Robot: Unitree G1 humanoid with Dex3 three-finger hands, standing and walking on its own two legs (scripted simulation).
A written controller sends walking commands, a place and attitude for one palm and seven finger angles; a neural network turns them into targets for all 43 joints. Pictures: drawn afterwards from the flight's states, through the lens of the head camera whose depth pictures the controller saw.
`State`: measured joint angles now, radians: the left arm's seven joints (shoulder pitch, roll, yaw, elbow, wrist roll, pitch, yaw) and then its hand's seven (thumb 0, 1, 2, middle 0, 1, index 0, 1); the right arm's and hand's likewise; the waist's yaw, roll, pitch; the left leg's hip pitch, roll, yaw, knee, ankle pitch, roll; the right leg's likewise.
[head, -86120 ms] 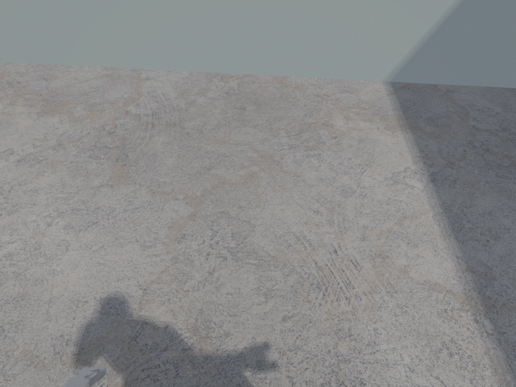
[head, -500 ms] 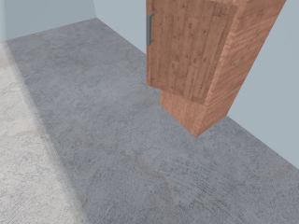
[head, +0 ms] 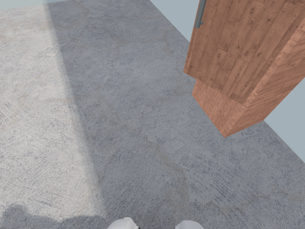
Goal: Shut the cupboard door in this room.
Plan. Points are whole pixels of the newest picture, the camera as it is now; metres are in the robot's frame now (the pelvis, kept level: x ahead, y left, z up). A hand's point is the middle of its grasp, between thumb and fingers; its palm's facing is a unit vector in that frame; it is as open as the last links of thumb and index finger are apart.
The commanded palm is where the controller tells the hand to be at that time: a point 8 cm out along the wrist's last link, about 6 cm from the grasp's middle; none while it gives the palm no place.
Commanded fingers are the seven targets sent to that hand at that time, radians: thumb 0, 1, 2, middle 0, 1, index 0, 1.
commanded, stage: walk to a spot facing it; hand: left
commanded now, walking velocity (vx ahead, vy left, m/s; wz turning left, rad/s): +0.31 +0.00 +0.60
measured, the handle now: (203, 9) +1.00 -0.21 +0.06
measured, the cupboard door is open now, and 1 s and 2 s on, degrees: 25 25 25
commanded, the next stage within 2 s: turn to face it in 0.84 s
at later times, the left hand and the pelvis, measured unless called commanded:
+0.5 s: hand out of the picture +0.07 +0.15 -0.13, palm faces +0.33 -0.90 -0.27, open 7.4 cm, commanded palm none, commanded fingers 0.00 0.90 0.90 -0.20 -0.30 -0.20 -0.30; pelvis +0.10 -0.05 +0.03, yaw +20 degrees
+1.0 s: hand (61, 225) +0.14 +0.27 -0.16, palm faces +0.63 -0.75 -0.21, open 7.4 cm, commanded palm none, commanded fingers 0.00 0.90 0.90 -0.20 -0.30 -0.20 -0.30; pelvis +0.23 +0.08 +0.01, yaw +37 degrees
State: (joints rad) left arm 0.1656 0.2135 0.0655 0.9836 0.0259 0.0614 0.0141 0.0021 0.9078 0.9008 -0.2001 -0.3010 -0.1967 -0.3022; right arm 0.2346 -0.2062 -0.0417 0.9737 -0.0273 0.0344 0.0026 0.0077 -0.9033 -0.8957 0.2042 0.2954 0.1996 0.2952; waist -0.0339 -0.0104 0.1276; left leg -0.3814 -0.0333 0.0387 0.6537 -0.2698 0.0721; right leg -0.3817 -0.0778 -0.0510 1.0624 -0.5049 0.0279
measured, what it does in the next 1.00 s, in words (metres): walks ahead, turning left: right foot, then left foot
